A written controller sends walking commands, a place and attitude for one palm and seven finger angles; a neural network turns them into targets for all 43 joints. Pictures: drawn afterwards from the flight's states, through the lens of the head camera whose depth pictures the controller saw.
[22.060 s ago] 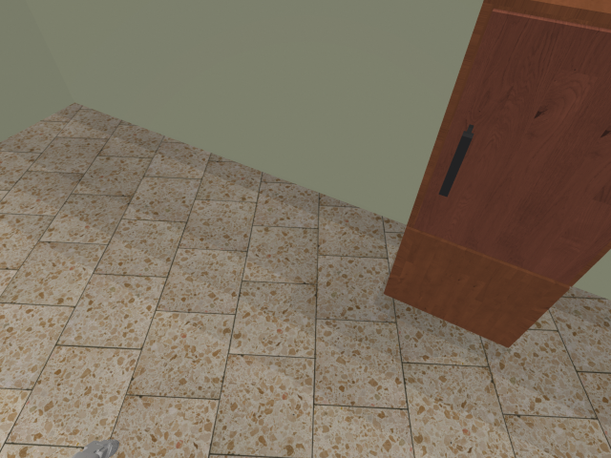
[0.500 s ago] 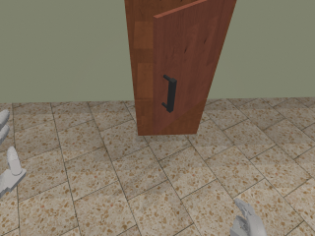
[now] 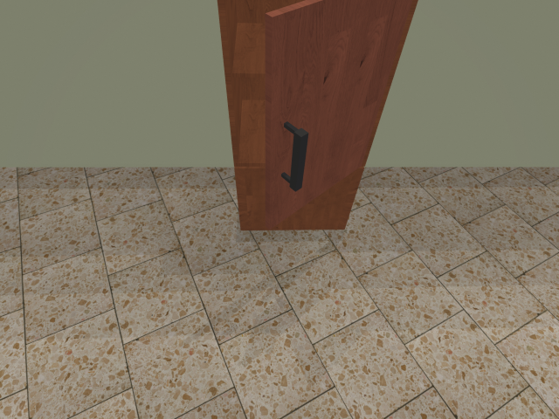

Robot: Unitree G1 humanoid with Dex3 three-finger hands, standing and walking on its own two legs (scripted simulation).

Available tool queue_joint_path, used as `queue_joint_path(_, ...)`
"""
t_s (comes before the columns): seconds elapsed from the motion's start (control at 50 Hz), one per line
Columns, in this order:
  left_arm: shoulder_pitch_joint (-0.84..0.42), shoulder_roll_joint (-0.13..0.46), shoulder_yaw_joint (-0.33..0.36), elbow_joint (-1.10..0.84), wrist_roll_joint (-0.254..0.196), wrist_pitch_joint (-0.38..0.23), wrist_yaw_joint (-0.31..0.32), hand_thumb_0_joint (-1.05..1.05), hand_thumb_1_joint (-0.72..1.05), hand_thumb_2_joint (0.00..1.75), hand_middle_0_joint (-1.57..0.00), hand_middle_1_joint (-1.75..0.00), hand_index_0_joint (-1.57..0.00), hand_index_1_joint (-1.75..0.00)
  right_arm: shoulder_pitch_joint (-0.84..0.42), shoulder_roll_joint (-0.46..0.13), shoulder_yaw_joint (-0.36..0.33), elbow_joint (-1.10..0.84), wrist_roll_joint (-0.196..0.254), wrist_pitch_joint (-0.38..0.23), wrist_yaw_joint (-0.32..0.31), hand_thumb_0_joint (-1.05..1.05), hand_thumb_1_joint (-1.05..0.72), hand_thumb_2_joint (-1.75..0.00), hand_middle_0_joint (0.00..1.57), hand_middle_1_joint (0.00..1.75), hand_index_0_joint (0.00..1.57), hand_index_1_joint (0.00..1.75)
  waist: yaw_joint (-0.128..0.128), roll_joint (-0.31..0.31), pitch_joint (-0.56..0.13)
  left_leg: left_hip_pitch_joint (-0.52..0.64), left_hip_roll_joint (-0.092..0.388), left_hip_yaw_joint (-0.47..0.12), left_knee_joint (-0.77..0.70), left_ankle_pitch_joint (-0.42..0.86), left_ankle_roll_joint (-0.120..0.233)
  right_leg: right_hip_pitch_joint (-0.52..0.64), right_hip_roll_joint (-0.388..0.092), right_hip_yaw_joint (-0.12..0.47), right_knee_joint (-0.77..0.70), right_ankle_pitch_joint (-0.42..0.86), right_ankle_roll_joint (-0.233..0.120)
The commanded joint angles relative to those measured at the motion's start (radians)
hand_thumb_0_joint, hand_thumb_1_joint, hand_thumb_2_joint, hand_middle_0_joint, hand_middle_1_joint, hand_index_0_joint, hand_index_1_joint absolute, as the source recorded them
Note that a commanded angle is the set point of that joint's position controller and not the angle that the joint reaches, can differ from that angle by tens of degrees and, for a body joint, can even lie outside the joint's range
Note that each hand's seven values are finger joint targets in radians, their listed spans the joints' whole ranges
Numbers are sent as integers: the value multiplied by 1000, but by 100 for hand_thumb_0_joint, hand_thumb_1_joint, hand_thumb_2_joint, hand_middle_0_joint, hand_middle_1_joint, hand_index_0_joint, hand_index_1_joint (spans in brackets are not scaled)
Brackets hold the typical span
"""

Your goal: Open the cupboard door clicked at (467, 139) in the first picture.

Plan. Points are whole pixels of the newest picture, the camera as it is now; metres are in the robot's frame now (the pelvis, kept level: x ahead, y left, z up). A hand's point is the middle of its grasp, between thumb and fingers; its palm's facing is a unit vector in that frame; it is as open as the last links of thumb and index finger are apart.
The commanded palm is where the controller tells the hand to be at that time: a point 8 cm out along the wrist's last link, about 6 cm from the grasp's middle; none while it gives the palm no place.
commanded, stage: let the arm hang, fingers relaxed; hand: left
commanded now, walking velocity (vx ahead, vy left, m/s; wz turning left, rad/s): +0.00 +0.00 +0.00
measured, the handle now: (292, 157) +0.66 +0.01 -0.07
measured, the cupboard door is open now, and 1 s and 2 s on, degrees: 39 39 39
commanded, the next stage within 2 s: look to check the result in 0.66 s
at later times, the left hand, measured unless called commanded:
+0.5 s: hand out of the picture +0.01 +0.15 -0.17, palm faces +0.04 -0.98 -0.19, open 7.3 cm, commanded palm none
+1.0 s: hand out of the picture +0.01 +0.15 -0.17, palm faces +0.04 -0.98 -0.20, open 7.4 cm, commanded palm none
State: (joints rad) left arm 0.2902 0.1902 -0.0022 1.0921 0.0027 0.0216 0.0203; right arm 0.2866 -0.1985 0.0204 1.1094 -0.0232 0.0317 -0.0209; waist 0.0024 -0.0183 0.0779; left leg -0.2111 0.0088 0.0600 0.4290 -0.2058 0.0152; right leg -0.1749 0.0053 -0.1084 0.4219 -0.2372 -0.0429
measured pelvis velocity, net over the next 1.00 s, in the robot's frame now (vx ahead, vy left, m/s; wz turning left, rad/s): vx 0.02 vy -0.02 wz -0.01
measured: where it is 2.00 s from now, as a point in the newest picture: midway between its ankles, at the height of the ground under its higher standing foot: outside the picture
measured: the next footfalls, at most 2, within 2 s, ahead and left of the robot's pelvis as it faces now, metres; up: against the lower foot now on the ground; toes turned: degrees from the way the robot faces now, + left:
none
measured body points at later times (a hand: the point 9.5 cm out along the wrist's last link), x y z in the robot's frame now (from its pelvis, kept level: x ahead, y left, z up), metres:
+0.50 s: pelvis +0.01 -0.01 +0.00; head +0.02 -0.02 +0.45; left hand +0.01 +0.20 -0.16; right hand -0.01 -0.21 -0.17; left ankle +0.02 +0.11 -0.74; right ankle +0.00 -0.09 -0.74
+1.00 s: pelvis +0.02 -0.02 +0.00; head +0.04 -0.03 +0.45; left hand +0.01 +0.20 -0.15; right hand +0.01 -0.23 -0.17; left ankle +0.02 +0.11 -0.74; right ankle +0.00 -0.09 -0.74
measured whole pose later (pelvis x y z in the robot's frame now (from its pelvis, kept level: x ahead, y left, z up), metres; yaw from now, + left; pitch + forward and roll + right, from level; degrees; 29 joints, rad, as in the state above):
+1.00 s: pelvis +0.02 -0.02 +0.00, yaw -1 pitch -1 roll +1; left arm 0.28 0.13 0.01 1.16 0.00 -0.01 0.04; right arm 0.28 -0.14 0.01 1.16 -0.02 0.01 -0.04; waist 0.00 0.01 0.04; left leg -0.13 0.03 0.07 0.37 -0.21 -0.01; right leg -0.11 0.03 -0.10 0.37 -0.25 -0.06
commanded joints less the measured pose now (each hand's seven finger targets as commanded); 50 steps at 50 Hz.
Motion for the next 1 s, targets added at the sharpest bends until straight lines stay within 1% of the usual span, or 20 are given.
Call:
queue_joint_path(0.0, 25, 102, 19, 2, 1, -34, 7, 0, 90, 90, -20, -30, -20, -30, 33, -77, -21, -20, 4, -26, -11, 0, -90, -90, 20, 30, 20, 30, -11, 66, -33, 16, 93, -100, -88, 54, 14, -1, -126, 147, -119, 41, -19)
queue_joint_path(0.04, 36, 93, 17, 20, 1, -35, 9, 0, 90, 90, -20, -30, -20, -30, 55, -65, -20, -8, 5, -26, -12, 0, -90, -90, 20, 30, 20, 30, -12, 29, -29, 19, 93, -97, -88, 59, 16, -1, -125, 144, -124, 36, -19)
queue_joint_path(0.08, 50, 81, 16, 33, 0, -35, 12, 0, 90, 90, -20, -30, -20, -30, 75, -56, -20, 5, 5, -26, -14, 0, -90, -90, 20, 30, 20, 30, -12, 22, -29, 27, 91, -93, -87, 60, 16, -3, -125, 146, -126, 36, -19)
queue_joint_path(0.16, 67, 65, 17, 44, 1, -36, 17, 0, 90, 90, -20, -30, -20, -30, 97, -31, -20, 21, 4, -25, -15, 0, -90, -90, 20, 30, 20, 30, -12, -9, -1, 18, 88, -85, -90, 58, 16, -15, -123, 141, -127, 28, -17)
queue_joint_path(0.22, 76, 54, 17, 46, 2, -36, 21, 0, 90, 90, -20, -30, -20, -30, 106, -20, -21, 27, 4, -22, -15, 0, -90, -90, 20, 30, 20, 30, -11, -17, 22, 14, 84, -80, -84, 34, 15, -39, -119, 146, -138, -14, -17)
queue_joint_path(0.26, 74, 46, 18, 46, 2, -35, 21, 0, 90, 90, -20, -30, -20, -30, 107, -6, -20, 33, 1, -23, -14, 0, -90, -90, 20, 30, 20, 30, -13, -2, 37, 8, 83, -77, -90, 31, 14, -50, -120, 150, -135, -15, -16)
queue_joint_path(0.34, 77, 39, 22, 42, 4, -41, 24, 0, 90, 90, -20, -30, -20, -30, 107, 4, -22, 36, 2, -30, -16, 0, -90, -90, 20, 30, 20, 30, -11, -7, 10, 18, 86, -76, -86, 72, 15, -22, -119, 145, -121, 53, -14)
queue_joint_path(0.38, 76, 34, 23, 41, 4, -41, 24, 0, 90, 90, -20, -30, -20, -30, 103, 7, -22, 37, 2, -31, -17, 0, -90, -90, 20, 30, 20, 30, -10, 12, 25, 12, 87, -75, -91, 72, 13, -26, -120, 144, -120, 64, -12)
queue_joint_path(0.4, 77, 32, 24, 40, 4, -42, 24, 0, 90, 90, -20, -30, -20, -30, 100, 7, -22, 37, 1, -31, -18, 0, -90, -90, 20, 30, 20, 30, -9, 3, 28, 14, 87, -75, -91, 77, 11, -24, -118, 144, -120, 74, -11)
queue_joint_path(0.42, 84, 31, 25, 42, 4, -42, 25, 0, 90, 90, -20, -30, -20, -30, 97, 8, -23, 36, 3, -30, -19, 0, -90, -90, 20, 30, 20, 30, -5, 12, 29, 16, 86, -75, -84, 79, 12, -25, -119, 144, -124, 73, -10)
queue_joint_path(0.44, 81, 28, 23, 44, 3, -41, 24, 0, 90, 90, -20, -30, -20, -30, 98, 12, -22, 37, 1, -30, -19, 0, -90, -90, 20, 30, 20, 30, -9, 15, 39, 14, 87, -75, -88, 73, 11, -31, -119, 146, -124, 68, -11)
queue_joint_path(0.46, 79, 28, 23, 43, 4, -42, 24, 0, 90, 90, -20, -30, -20, -30, 99, 12, -23, 37, 1, -30, -19, 0, -90, -90, 20, 30, 20, 30, -10, 30, 38, 15, 87, -74, -90, 78, 11, -28, -119, 150, -124, 75, -12)
queue_joint_path(0.5, 79, 31, 24, 43, 3, -43, 23, 0, 90, 90, -20, -30, -20, -30, 93, 8, -22, 37, 1, -31, -20, 0, -90, -90, 20, 30, 20, 30, -9, 35, 36, 21, 88, -75, -92, 84, 10, -23, -120, 148, -125, 90, -11)
queue_joint_path(0.52, 84, 30, 25, 40, 4, -44, 23, 0, 90, 90, -20, -30, -20, -30, 96, 7, -23, 31, 2, -32, -21, 0, -90, -90, 20, 30, 20, 30, -7, 24, 27, 28, 90, -77, -87, 94, 12, -19, -117, 148, -125, 100, -11)
queue_joint_path(0.58, 76, 36, 26, 40, 3, -46, 22, 0, 90, 90, -20, -30, -20, -30, 94, 1, -23, 33, 1, -34, -21, 0, -90, -90, 20, 30, 20, 30, -9, 34, 15, 33, 90, -75, -91, 103, 10, 2, -122, 148, -125, 127, -11)
queue_joint_path(0.62, 79, 40, 28, 40, 4, -47, 22, 0, 90, 90, -20, -30, -20, -30, 90, -5, -25, 30, 3, -35, -22, 0, -90, -90, 20, 30, 20, 30, -7, 26, 6, 43, 91, -75, -88, 116, 10, 10, -122, 143, -124, 149, -9)
queue_joint_path(0.72, 77, 45, 27, 42, 3, -48, 22, 0, 90, 90, -20, -30, -20, -30, 85, -16, -25, 29, 4, -33, -23, 0, -90, -90, 20, 30, 20, 30, -10, 9, 9, 53, 92, -73, -89, 105, 9, 7, -122, 143, -134, 147, -7)
queue_joint_path(0.78, 70, 45, 26, 45, 3, -48, 21, 0, 90, 90, -20, -30, -20, -30, 78, -19, -26, 31, 2, -33, -24, 0, -90, -90, 20, 30, 20, 30, -12, 29, 6, 59, 93, -71, -91, 116, 6, 15, -124, 148, -128, 186, -8)
queue_joint_path(0.86, 67, 50, 27, 45, 3, -49, 21, 0, 90, 90, -20, -30, -20, -30, 77, -24, -26, 30, 2, -34, -25, 0, -90, -90, 20, 30, 20, 30, -13, 17, 0, 61, 96, -72, -93, 125, 7, 28, -124, 145, -128, 201, -7)
queue_joint_path(0.98, 59, 55, 27, 44, 3, -50, 21, 0, 90, 90, -20, -30, -20, -30, 62, -34, -27, 30, 2, -36, -25, 0, -90, -90, 20, 30, 20, 30, -11, 19, 4, 68, 98, -74, -101, 132, 7, 28, -123, 149, -132, 202, -7)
